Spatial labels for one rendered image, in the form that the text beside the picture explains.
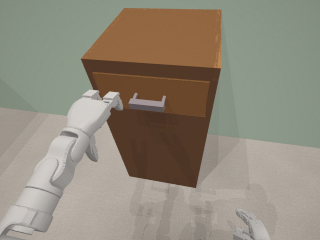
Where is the right robot hand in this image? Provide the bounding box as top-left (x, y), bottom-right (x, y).
top-left (233, 208), bottom-right (271, 240)

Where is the handle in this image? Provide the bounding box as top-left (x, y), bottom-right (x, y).
top-left (128, 93), bottom-right (166, 113)

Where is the drawer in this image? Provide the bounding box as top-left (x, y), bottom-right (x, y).
top-left (93, 72), bottom-right (210, 116)

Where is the cabinet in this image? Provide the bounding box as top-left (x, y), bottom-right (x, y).
top-left (81, 8), bottom-right (222, 188)

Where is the left robot forearm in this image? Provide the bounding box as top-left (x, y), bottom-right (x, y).
top-left (0, 127), bottom-right (91, 236)

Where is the left robot hand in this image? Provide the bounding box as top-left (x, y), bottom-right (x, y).
top-left (66, 90), bottom-right (123, 162)

